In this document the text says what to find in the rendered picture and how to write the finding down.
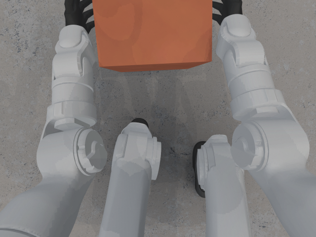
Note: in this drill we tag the left robot forearm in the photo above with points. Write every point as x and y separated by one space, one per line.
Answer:
72 83

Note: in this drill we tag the robot left upper arm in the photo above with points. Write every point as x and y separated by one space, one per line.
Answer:
68 162

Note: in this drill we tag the robot right upper arm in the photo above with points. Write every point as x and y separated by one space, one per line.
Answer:
275 152

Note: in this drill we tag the carton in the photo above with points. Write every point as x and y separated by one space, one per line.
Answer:
152 35

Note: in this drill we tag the left robot foot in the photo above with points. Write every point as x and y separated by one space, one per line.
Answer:
140 120

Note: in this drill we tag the robot left hand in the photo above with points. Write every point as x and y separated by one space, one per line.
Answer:
74 14

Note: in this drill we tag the right robot forearm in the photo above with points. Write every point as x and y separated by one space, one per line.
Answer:
248 74

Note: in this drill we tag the robot left thigh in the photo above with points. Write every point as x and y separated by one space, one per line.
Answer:
128 192

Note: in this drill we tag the robot right hand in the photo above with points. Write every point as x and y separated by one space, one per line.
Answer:
226 8

